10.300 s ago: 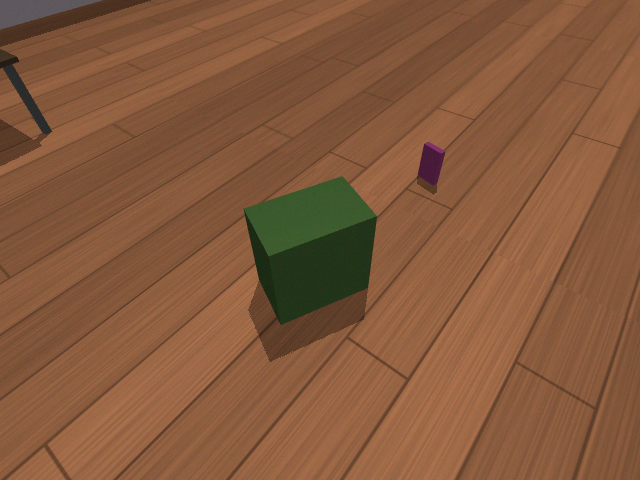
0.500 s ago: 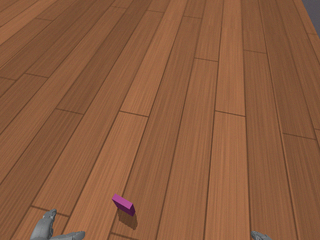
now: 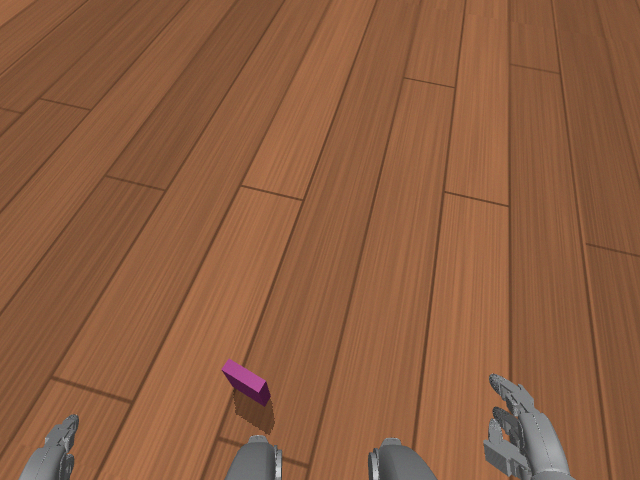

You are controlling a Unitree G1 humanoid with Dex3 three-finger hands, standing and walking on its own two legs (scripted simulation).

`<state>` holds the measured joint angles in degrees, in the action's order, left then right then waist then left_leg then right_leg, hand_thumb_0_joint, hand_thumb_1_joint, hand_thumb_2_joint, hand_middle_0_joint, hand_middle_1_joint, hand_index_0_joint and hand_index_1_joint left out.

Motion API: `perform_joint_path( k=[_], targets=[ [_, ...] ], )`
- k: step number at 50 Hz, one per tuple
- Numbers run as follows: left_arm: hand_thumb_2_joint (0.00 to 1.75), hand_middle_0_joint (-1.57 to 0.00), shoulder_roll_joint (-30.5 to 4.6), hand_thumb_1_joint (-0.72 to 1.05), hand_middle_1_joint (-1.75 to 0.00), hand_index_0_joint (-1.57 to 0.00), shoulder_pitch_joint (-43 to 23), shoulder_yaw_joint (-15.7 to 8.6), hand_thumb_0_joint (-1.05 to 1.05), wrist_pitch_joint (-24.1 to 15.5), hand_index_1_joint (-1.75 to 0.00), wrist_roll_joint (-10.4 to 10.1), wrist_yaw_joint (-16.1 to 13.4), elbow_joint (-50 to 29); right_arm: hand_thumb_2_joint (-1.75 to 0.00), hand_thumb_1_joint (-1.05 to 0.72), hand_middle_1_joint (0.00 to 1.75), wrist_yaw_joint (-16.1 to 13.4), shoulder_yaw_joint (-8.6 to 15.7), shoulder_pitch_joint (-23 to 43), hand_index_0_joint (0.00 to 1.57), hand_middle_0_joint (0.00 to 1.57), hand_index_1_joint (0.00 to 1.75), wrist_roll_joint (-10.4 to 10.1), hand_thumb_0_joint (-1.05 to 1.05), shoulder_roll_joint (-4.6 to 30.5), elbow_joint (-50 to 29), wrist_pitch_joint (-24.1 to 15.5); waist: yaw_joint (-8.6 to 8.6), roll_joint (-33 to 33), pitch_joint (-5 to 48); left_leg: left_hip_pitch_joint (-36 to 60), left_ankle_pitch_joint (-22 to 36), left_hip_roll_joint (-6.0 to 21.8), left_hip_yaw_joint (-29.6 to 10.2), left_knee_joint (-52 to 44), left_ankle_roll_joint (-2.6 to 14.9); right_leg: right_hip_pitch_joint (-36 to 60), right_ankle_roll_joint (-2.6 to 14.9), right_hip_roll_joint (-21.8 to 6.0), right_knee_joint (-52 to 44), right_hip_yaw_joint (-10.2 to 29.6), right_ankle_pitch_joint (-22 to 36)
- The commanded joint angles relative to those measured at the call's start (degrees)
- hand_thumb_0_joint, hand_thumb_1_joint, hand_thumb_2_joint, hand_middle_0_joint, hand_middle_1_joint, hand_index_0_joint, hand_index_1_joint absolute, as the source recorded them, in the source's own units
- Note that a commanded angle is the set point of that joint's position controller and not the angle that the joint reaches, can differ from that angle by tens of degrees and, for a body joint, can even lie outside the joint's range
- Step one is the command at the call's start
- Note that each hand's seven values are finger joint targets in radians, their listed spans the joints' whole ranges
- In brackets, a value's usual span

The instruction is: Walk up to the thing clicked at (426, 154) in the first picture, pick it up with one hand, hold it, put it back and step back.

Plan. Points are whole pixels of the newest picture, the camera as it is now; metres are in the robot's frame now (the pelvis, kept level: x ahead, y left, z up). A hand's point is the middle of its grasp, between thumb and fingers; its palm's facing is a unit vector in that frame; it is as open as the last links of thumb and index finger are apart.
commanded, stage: go down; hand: left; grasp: from the side
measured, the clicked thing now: (247, 384) +0.37 +0.17 -0.59
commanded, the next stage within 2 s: none
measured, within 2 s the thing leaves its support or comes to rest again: neither
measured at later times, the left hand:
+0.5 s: hand (105, 414) +0.25 +0.34 -0.21, palm faces +0.12 -0.97 -0.22, open 17.5 cm
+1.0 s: hand (102, 391) +0.29 +0.37 -0.25, palm faces +0.14 -0.98 -0.14, open 17.5 cm
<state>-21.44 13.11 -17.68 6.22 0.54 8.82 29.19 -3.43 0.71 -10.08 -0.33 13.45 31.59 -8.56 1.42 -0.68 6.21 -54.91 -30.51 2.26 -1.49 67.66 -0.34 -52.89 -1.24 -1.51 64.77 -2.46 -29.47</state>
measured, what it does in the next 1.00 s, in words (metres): lowers itself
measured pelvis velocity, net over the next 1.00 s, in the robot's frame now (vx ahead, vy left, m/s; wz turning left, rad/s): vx -0.06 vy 0.00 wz -0.06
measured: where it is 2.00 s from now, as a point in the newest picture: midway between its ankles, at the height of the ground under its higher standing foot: outside the picture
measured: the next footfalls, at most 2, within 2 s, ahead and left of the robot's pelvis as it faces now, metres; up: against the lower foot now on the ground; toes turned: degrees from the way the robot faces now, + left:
none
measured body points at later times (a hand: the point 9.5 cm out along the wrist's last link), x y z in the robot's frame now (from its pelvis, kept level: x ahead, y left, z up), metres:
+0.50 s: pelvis -0.04 -0.01 -0.14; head +0.14 +0.02 +0.27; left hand +0.24 +0.39 -0.19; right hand +0.13 -0.28 -0.25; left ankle +0.02 +0.12 -0.65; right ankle +0.02 -0.14 -0.65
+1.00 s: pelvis -0.06 +0.00 -0.22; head +0.13 +0.04 +0.18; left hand +0.28 +0.43 -0.24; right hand +0.09 -0.29 -0.32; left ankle +0.02 +0.12 -0.65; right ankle +0.02 -0.14 -0.65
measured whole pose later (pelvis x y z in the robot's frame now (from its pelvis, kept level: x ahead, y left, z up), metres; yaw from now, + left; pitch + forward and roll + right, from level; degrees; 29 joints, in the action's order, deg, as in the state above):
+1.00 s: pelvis -0.06 +0.00 -0.22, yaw -3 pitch +33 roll -5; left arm -42.7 -20.7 -42.1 -18.1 -9.7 35.5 54.5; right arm -2.9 -2.9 -7.1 1.2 19.4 38.5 -11.3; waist 3.3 -1.2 8.7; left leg -109.0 -39.2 2.2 -5.6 115.1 -1.0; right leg -106.1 -0.6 -1.1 111.4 -3.7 -38.2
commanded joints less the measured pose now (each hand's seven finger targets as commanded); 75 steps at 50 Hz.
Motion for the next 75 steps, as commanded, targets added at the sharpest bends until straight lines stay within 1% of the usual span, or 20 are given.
perform_joint_path(
  k=[1, 3, 5, 7, 11, 13, 15, 17, 22, 29, 34, 38, 39, 40, 49, 54, 55, 59, 66, 75],
  targets=[
    [0.02, -0.05, -14.2, -0.45, -0.04, -0.07, 0.4, -7.2, 0.00, -3.3, -0.02, -1.1, 1.3, -7.1, -0.90, -0.90, 0.30, -1.2, 3.7, -1.9, 0.20, 0.20, 0.30, 0.2, 0.00, 9.6, -6.7, -3.2, 0.18, 6.7, 13.9, 8.5, 16.5, -1.0, -0.4, -7.3, 0.52, 3.7, 2.76, 1.4, -4.0, -0.1, 12.5],
    [0.01, -0.05, -17.0, -0.47, -0.04, -0.07, -4.7, -9.9, 0.00, -5.7, -0.02, -1.9, 2.7, -4.2, -0.90, -0.90, 0.30, -1.1, 3.8, -1.5, 0.20, 0.20, 0.30, 0.5, 0.00, 10.2, -5.8, -4.1, 0.50, 5.8, 13.6, 4.2, 16.2, -1.1, -0.3, -3.2, 0.83, -0.3, 2.57, 1.3, -0.8, 0.0, 12.3],
    [0.00, -0.06, -15.9, -0.55, -0.04, -0.07, -10.3, -9.6, 0.00, -9.9, -0.03, -3.4, 5.1, -0.4, -0.90, -0.92, 0.30, -0.7, 3.5, -1.1, 0.20, 0.20, 0.30, 0.7, 0.00, 10.2, -4.9, -5.0, 1.33, 4.7, 14.0, -1.3, 14.8, -1.2, -0.6, 1.8, 1.19, -6.6, 2.57, 1.3, 4.0, 0.1, 10.7],
    [0.01, -0.06, -20.0, -0.56, -0.05, -0.07, -12.1, -13.6, 0.00, -14.4, -0.04, -4.5, 7.7, 2.0, -0.90, -0.92, 0.30, -0.7, 3.8, -1.0, 0.20, 0.20, 0.30, 0.9, 0.00, 11.0, -4.6, -5.7, -0.07, 5.2, 17.9, -4.8, 12.9, -1.6, -0.4, 5.9, 1.45, -9.9, 2.63, 0.9, 7.8, 0.6, 9.2],
    [0.01, -0.06, -22.0, -0.61, -0.06, -0.08, -14.1, -14.7, 0.00, -20.4, -0.05, -6.9, 13.9, 1.6, -0.89, -0.88, 0.30, -0.5, 3.9, -1.2, 0.20, 0.20, 0.30, 1.3, 0.00, 12.9, -4.0, -6.0, -1.17, 8.6, 26.7, -5.7, 13.8, -1.7, -1.1, 10.3, 0.87, -14.4, 3.15, 1.0, 13.6, 1.1, 8.5],
    [0.05, -0.06, -25.6, -0.60, -0.09, -0.07, -16.6, -17.1, 0.00, -21.7, -0.09, -7.3, 15.6, 3.6, -0.89, -0.88, 0.30, -0.5, 4.0, -0.8, 0.20, 0.20, 0.30, 1.5, 0.00, 13.8, -3.4, -5.9, -2.08, 8.9, 27.9, -8.6, 12.1, -1.5, -1.4, 12.6, 0.78, -17.0, 3.15, 1.0, 15.6, 1.7, 6.8],
    [0.04, -0.07, -25.5, -0.61, -0.11, -0.08, -18.6, -17.5, 0.00, -22.6, -0.10, -7.7, 16.6, 7.0, -0.89, -0.88, 0.30, -0.3, 3.8, -0.9, 0.20, 0.20, 0.30, 1.3, 0.00, 14.5, -2.5, -5.7, -1.88, 8.5, 28.3, -10.4, 8.8, -1.3, -2.5, 13.1, 0.61, -20.8, 3.27, 1.3, 17.9, 0.7, 4.5],
    [0.06, -0.07, -29.0, -0.61, -0.12, -0.08, -20.0, -20.3, 0.00, -23.1, -0.11, -8.0, 16.9, 5.5, -0.90, -0.88, 0.30, -0.5, 3.9, -1.0, 0.20, 0.20, 0.30, 1.3, 0.00, 14.9, -2.3, -5.3, -3.66, 10.0, 32.1, -10.2, 8.4, -1.3, -2.7, 14.0, 0.55, -21.2, 3.33, 1.1, 18.8, 1.1, 4.0],
    [0.08, -0.06, -34.3, -0.61, -0.12, -0.07, -20.4, -25.6, 0.00, -23.1, -0.12, -9.0, 17.2, 5.1, -0.90, -0.90, 0.30, -0.7, 3.5, -0.5, 0.20, 0.20, 0.30, 1.1, 0.00, 15.3, -1.6, -4.7, -4.41, 5.6, 36.4, -15.1, 13.6, -1.8, -1.2, 19.5, 1.54, -18.4, 3.01, 1.4, 20.9, 1.5, 8.2],
    [0.06, -0.06, -32.7, -0.61, -0.11, -0.08, -31.9, -23.8, 0.00, -25.5, -0.11, -10.5, 21.1, 13.7, -0.90, -0.88, 0.30, -0.7, 2.8, -1.7, 0.20, 0.20, 0.30, 1.3, 0.00, 14.9, 2.2, -4.7, -0.49, 5.5, 29.6, -26.2, 2.9, -1.3, -1.6, 25.0, 2.02, -28.5, 3.01, 1.5, 24.9, 1.6, -0.3],
    [0.02, -0.06, -38.6, -0.59, -0.08, -0.07, -37.8, -25.2, 0.00, -28.0, -0.07, -10.3, 23.9, 13.9, -0.89, -0.89, 0.30, -0.5, 2.1, -2.1, 0.20, 0.20, 0.30, 1.3, 0.00, 16.0, 2.4, -5.0, -1.05, 9.6, 29.8, -27.8, -6.8, -0.8, -2.5, 24.1, 1.49, -33.3, 3.11, 1.8, 26.7, 1.4, -7.9],
    [0.03, -0.06, -42.4, -0.59, -0.08, -0.07, -37.6, -28.4, 0.00, -28.5, -0.07, -10.7, 24.6, 13.4, -0.90, -0.90, 0.30, -0.7, 1.8, -2.3, 0.20, 0.20, 0.30, 1.1, 0.00, 17.8, 2.6, -5.0, -2.45, 12.9, 34.1, -24.0, -4.8, -0.5, -4.2, 24.2, 0.83, -37.2, 3.52, 2.0, 31.9, -1.4, -4.7],
    [0.02, -0.07, -41.4, -0.59, -0.08, -0.07, -37.3, -27.7, 0.00, -28.1, -0.07, -11.1, 24.8, 14.8, -0.90, -0.91, 0.30, -0.7, 1.4, -2.6, 0.20, 0.20, 0.30, 1.1, 0.00, 17.6, 3.0, -4.9, -2.31, 13.2, 33.6, -24.7, -4.0, -0.6, -4.1, 24.8, 0.76, -37.2, 3.60, 1.9, 32.4, -1.5, -4.3],
    [0.04, -0.06, -43.4, -0.60, -0.08, -0.07, -38.3, -29.7, 0.00, -28.4, -0.08, -11.4, 24.7, 12.7, -0.90, -0.91, 0.30, -0.7, 1.4, -2.7, 0.20, 0.20, 0.30, 1.1, 0.00, 17.8, 2.7, -4.8, -2.68, 12.0, 35.9, -24.9, -2.0, -0.7, -3.9, 25.9, 0.86, -36.2, 3.59, 1.9, 33.0, -1.6, -3.0],
    [0.05, -0.05, -43.4, -0.57, -0.07, -0.05, -39.7, -30.4, 0.00, -27.9, -0.07, -12.5, 27.1, 16.7, -0.90, -0.91, 0.30, -0.4, 0.8, -2.3, 0.20, 0.20, 0.30, 1.3, 0.00, 18.4, 2.8, -4.5, -1.65, 11.5, 33.6, -29.1, 4.6, -0.9, -3.1, 31.8, 1.19, -39.5, 3.84, 1.8, 37.1, -1.9, 1.2],
    [0.06, -0.05, -43.5, -0.54, -0.07, -0.05, -44.4, -29.4, 0.00, -29.2, -0.07, -12.4, 28.6, 17.3, -0.91, -0.92, 0.30, -0.3, 0.7, -3.1, 0.20, 0.20, 0.30, 1.8, 0.00, 18.5, 4.3, -4.7, -0.05, 11.6, 32.5, -32.0, 0.1, -0.8, -2.8, 33.9, 1.32, -41.7, 3.71, 1.9, 38.4, -2.1, -1.8],
    [0.07, -0.04, -46.1, -0.52, -0.07, -0.04, -45.3, -31.2, 0.00, -29.4, -0.07, -12.5, 28.4, 16.9, -0.91, -0.92, 0.30, -0.3, 0.8, -2.9, 0.20, 0.20, 0.30, 1.9, 0.00, 19.0, 3.5, -4.7, -0.42, 9.9, 33.7, -33.2, -0.3, -0.9, -2.5, 34.7, 1.52, -40.4, 3.51, 1.9, 38.3, -1.9, -1.9],
    [0.06, -0.04, -47.8, -0.51, -0.06, -0.04, -47.0, -31.6, 0.00, -29.8, -0.06, -12.3, 29.3, 17.5, -0.91, -0.92, 0.30, -0.2, 0.4, -2.3, 0.20, 0.20, 0.30, 2.2, 0.00, 19.4, 3.8, -4.7, -0.98, 11.9, 33.9, -33.5, -3.9, -0.6, -2.8, 34.8, 1.47, -43.1, 3.49, 2.0, 40.1, -2.3, -4.1],
    [0.08, -0.04, -50.2, -0.52, -0.08, -0.04, -47.4, -32.7, 0.00, -29.0, -0.08, -12.5, 30.1, 17.4, -0.91, -0.92, 0.30, -0.2, -0.3, -2.6, 0.20, 0.20, 0.30, 2.3, 0.00, 19.8, 3.6, -4.3, -1.44, 13.0, 36.9, -34.1, -0.4, -1.2, -2.1, 37.4, 1.31, -43.0, 3.66, 1.9, 42.2, -2.4, -2.0],
    [0.08, -0.04, -51.1, -0.50, -0.07, -0.04, -48.4, -33.0, 0.00, -29.1, -0.07, -13.0, 30.8, 18.8, -0.91, -0.92, 0.30, 0.2, -0.6, -1.6, 0.20, 0.20, 0.30, 2.1, 0.00, 19.9, 3.3, -4.3, -0.95, 11.8, 33.0, -39.2, -3.9, -1.0, -1.9, 39.4, 1.77, -45.4, 3.51, 2.2, 43.7, -2.8, -4.7]
  ],
)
